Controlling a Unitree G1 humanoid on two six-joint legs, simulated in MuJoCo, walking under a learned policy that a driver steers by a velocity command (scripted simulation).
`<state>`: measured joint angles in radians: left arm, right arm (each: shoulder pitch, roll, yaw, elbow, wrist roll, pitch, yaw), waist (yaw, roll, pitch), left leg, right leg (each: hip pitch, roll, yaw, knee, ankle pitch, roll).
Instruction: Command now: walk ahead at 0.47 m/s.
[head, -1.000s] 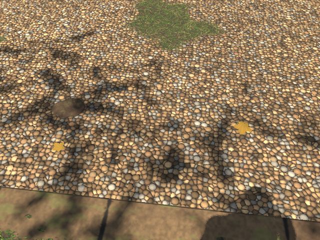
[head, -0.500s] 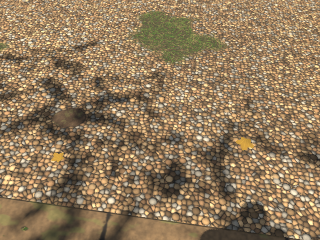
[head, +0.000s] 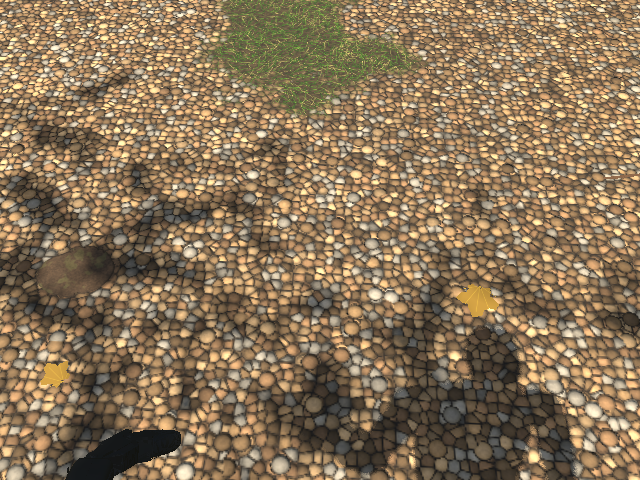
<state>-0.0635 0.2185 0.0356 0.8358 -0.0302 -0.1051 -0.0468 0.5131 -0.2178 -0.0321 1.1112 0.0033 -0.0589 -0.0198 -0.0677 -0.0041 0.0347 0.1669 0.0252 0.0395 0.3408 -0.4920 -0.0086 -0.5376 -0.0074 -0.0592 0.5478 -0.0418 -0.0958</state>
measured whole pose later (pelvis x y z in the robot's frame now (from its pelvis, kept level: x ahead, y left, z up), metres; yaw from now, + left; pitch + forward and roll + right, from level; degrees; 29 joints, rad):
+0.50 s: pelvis +0.28 +0.00 +0.02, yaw +0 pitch +2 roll -2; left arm 0.40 0.24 0.05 1.04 -0.02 -0.08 0.01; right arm 0.01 -0.23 -0.04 0.87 0.02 -0.09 0.03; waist 0.08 0.03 0.01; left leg -0.60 0.08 0.01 0.53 0.03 0.04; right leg 0.08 0.05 -0.05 0.21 -0.33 -0.02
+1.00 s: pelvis +0.57 +0.03 +0.03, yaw +0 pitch +2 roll +2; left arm 0.03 0.24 0.05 0.89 -0.02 -0.08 -0.02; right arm 0.38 -0.23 -0.05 1.02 0.01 -0.09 0.00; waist -0.07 -0.04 0.00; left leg 0.04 -0.06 0.06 0.19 -0.26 0.04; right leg -0.65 -0.10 0.01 0.58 0.07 -0.02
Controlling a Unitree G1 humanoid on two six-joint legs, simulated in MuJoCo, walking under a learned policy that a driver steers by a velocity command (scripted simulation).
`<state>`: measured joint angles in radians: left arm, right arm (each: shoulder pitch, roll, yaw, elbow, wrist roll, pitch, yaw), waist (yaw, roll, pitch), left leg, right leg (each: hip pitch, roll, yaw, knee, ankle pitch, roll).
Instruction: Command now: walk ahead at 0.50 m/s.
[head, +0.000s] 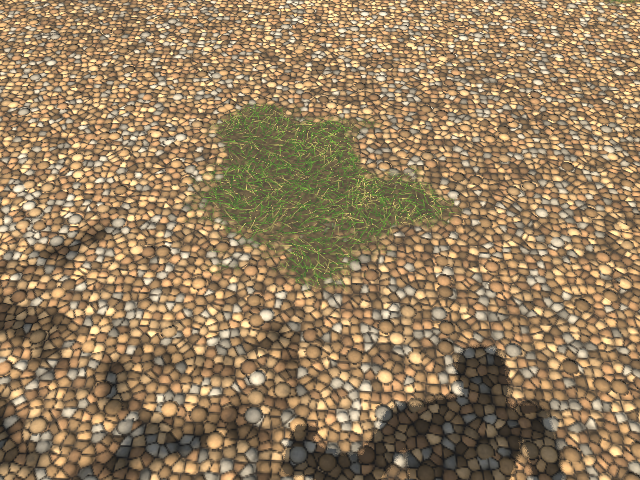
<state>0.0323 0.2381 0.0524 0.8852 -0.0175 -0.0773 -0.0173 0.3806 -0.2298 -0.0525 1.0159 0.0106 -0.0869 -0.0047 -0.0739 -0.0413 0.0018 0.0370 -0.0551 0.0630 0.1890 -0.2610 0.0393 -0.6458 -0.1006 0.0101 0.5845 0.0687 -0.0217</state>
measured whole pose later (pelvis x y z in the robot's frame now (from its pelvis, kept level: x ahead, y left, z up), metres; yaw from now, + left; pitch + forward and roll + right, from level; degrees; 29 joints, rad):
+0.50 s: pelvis +0.28 -0.05 +0.01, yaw +0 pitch +2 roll -1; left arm 0.36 0.23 0.05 1.01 -0.01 -0.09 0.00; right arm 0.07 -0.25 -0.07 0.90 0.01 -0.07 0.00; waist 0.07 0.04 0.00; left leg -0.68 0.13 -0.03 0.67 0.07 0.01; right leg -0.01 0.07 -0.06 0.19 -0.21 -0.06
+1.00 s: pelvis +0.56 +0.01 +0.00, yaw -9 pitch +0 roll +2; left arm 0.16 0.27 0.10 0.91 -0.03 -0.04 0.00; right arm 0.31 -0.23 -0.07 1.00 -0.02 -0.10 -0.01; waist -0.04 -0.04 0.01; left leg -0.05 -0.03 0.21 0.24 -0.21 0.05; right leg -0.71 -0.12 0.08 0.93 -0.04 -0.04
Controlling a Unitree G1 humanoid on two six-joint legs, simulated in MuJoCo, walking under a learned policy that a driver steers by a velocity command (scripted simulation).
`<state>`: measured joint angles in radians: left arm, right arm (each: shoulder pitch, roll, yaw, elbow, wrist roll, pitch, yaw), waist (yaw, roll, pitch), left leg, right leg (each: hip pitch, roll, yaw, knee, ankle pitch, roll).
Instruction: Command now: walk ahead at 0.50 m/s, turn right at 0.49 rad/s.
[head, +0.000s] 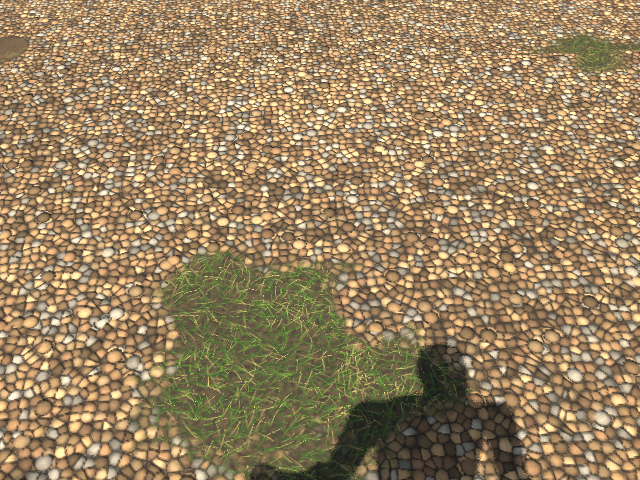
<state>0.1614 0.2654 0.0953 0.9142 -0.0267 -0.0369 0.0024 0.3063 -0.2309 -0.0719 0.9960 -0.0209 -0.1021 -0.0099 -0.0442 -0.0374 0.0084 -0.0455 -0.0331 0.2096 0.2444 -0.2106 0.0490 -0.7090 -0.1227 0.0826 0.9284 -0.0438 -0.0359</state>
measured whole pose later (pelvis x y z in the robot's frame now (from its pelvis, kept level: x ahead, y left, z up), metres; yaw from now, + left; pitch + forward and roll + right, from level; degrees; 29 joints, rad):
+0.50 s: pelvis +0.28 -0.08 +0.00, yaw -17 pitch +2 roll +0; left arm 0.31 0.25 0.08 0.83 -0.02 -0.06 0.00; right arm 0.04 -0.29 -0.07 0.80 -0.01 -0.11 -0.01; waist 0.04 0.03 0.03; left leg -0.65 0.11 -0.08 0.88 -0.17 -0.04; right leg -0.18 0.11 0.07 0.34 -0.18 -0.11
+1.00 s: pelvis +0.59 -0.10 +0.00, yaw -9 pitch +2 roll +0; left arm 0.14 0.28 0.06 0.73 0.02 -0.10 0.01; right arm 0.32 -0.26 -0.06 0.83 0.01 -0.07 0.02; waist -0.05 -0.02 0.03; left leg -0.21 -0.12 -0.08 0.34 -0.15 0.10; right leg -0.61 -0.07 0.08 0.92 -0.24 0.03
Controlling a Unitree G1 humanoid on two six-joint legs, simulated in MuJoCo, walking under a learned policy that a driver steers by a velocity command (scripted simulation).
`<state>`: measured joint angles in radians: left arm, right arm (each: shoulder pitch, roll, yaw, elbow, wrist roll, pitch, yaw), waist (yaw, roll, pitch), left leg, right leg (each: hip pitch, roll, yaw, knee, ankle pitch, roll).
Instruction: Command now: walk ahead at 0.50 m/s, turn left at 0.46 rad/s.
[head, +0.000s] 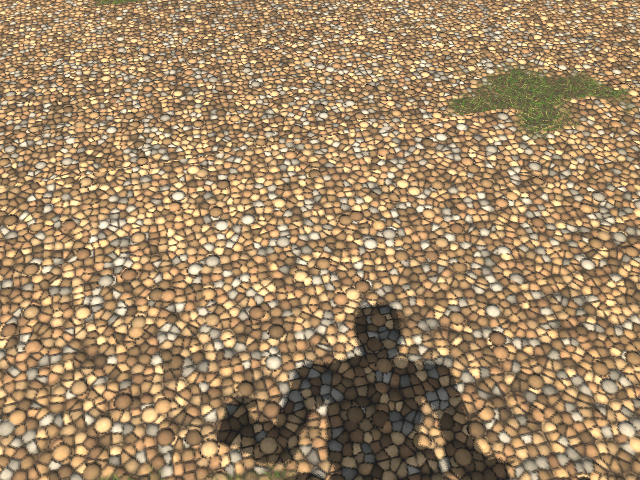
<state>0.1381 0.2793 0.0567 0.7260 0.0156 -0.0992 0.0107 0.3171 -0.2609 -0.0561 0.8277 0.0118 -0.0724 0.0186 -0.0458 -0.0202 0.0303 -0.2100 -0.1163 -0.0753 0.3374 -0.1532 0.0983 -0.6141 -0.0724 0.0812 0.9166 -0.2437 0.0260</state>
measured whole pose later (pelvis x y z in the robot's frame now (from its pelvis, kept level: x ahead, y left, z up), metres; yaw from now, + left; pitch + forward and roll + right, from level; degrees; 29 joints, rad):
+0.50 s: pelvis +0.27 -0.03 +0.00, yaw +18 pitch +2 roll -2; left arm 0.30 0.27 0.07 0.80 0.01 -0.10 0.00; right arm 0.21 -0.33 -0.08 0.67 0.02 -0.02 0.01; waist 0.05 0.06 0.02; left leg -0.69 0.09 -0.06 1.05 -0.23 -0.01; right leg -0.13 0.03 -0.10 0.31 -0.21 -0.03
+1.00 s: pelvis +0.51 +0.12 +0.00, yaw +24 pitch +2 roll +1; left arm 0.19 0.31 0.05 0.80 -0.02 -0.06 -0.01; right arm 0.31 -0.27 -0.06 0.74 -0.01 -0.07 0.02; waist -0.02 -0.04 0.01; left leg -0.16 -0.06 0.05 0.31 -0.18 0.06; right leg -0.68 -0.13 0.04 1.02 -0.18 0.03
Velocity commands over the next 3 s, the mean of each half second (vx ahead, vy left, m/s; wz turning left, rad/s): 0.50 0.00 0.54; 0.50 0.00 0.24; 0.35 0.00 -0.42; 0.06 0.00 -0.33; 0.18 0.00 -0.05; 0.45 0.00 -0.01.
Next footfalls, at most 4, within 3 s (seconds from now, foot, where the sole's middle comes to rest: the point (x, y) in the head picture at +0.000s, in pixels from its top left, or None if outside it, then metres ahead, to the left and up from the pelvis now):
0.24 right None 0.32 -0.14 -0.78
0.74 left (209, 468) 0.50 0.22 -0.78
1.26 right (280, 312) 0.86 0.07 -0.78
1.76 left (177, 298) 0.91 0.32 -0.78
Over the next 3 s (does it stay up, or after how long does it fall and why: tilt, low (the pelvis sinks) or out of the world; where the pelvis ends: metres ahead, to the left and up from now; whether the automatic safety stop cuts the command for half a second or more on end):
stays up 1.16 0.21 0.00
